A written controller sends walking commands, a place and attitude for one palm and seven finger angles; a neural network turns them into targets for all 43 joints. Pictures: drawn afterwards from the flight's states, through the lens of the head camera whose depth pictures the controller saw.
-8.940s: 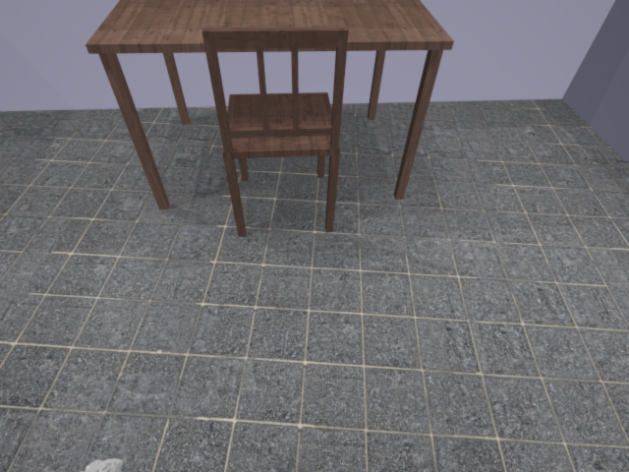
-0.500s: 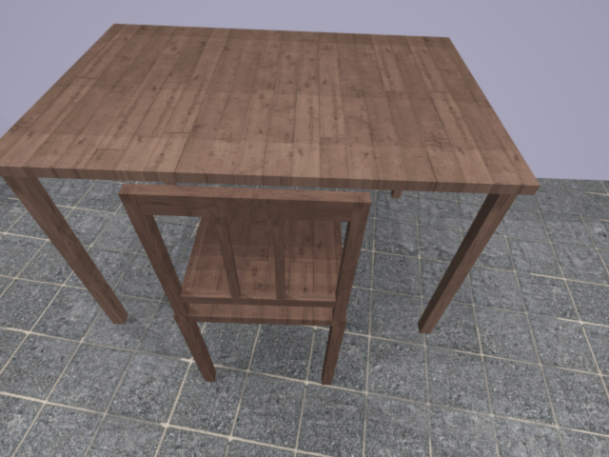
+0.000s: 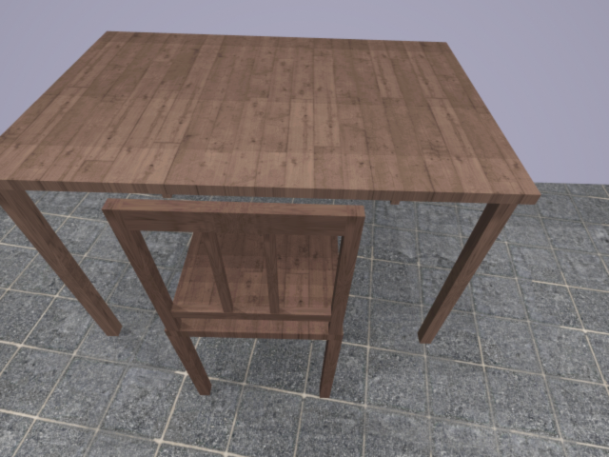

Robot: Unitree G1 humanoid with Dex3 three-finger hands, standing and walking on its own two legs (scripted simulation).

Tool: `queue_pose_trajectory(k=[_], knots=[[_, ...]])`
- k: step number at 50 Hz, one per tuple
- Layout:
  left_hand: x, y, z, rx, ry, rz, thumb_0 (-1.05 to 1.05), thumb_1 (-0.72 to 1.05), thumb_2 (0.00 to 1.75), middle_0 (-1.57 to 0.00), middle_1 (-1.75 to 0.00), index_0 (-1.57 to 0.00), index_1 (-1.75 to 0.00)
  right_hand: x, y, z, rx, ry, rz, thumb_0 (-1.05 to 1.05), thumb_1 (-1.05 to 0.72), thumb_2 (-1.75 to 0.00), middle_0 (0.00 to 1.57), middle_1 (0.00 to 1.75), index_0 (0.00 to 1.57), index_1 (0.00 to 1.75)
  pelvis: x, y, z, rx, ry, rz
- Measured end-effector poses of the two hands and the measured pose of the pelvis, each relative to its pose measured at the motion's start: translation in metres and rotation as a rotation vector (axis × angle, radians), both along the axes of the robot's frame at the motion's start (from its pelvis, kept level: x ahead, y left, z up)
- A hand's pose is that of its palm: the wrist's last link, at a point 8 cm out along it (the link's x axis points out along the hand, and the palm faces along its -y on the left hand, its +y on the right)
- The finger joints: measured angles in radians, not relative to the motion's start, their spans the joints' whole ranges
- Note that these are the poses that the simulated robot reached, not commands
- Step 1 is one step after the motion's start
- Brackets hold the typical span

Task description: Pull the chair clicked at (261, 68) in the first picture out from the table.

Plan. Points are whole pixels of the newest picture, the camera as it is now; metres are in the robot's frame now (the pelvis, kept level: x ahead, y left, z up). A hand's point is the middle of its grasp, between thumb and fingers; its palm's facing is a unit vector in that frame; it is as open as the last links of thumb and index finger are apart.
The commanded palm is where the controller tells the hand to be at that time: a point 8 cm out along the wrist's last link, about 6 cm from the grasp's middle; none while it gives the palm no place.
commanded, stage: come to a stop and stand still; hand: left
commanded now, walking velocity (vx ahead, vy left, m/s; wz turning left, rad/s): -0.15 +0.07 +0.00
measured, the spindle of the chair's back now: (219, 273) +0.45 +0.19 -0.11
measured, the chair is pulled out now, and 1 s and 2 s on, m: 0.00 0.00 0.00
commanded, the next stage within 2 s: look again from close up in 0.84 s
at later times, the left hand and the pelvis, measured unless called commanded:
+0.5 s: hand out of the picture +0.01 +0.20 -0.17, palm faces +0.02 -0.97 -0.24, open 7.3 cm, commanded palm none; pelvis -0.03 +0.01 +0.00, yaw +0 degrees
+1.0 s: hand out of the picture -0.02 +0.18 -0.17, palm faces +0.00 -0.98 -0.19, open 7.4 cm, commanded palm none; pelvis -0.02 +0.01 +0.00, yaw +0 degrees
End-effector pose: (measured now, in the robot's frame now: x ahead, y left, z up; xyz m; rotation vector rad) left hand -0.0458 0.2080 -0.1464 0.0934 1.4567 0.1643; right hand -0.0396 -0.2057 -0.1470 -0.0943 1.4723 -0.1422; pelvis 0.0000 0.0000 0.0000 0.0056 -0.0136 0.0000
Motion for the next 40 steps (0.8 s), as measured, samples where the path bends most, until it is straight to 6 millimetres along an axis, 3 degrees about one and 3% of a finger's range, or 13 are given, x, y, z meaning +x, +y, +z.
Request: queue_pose_trajectory(k=[5, 10, 22, 30, 40], knots=[[0.009, -0.01, 0.001, -0.003, 0.013, 0.006, 0.01, 0.91, 0.9, -0.2, -0.3, -0.2, -0.3, 0.015, -0.004, 0.0, -0.01, 0.002, 0.001, 0.0, -0.91, -0.9, 0.2, 0.3, 0.19, 0.3, 0.011, -0.005, 0.0, -0.008, 0.008, 0.003], [0.023, -0.013, 0.002, -0.002, -0.02, 0.007, 0.01, 0.91, 0.9, -0.2, -0.3, -0.2, -0.3, 0.036, -0.009, 0.002, -0.029, -0.039, 0.007, 0.01, -0.92, -0.9, 0.2, 0.3, 0.19, 0.3, 0.008, -0.005, 0.002, -0.007, 0.013, 0.005], [0.04, 0.031, 0.002, 0.078, -0.135, -0.059, 0.01, 0.92, 0.9, -0.2, -0.3, -0.2, -0.3, 0.058, -0.022, 0.006, -0.064, -0.219, 0.038, 0.01, -0.92, -0.9, 0.2, 0.3, 0.19, 0.3, -0.024, 0.006, -0.004, -0.009, 0.001, 0.001], [0.049, 0.051, 0.013, 0.099, -0.202, -0.085, 0.01, 0.91, 0.9, -0.2, -0.3, -0.2, -0.3, 0.049, -0.009, 0.007, -0.044, -0.25, 0.073, 0.0, -0.93, -0.9, 0.2, 0.3, 0.19, 0.3, -0.036, 0.016, -0.002, -0.005, -0.009, -0.002], [0.032, 0.045, 0.013, 0.075, -0.125, -0.084, 0.01, 0.91, 0.9, -0.2, -0.3, -0.2, -0.3, 0.022, -0.005, 0.004, -0.024, -0.144, 0.067, 0.0, -0.92, -0.9, 0.2, 0.3, 0.19, 0.3, -0.033, 0.016, 0.002, 0.003, 0.003, -0.006]])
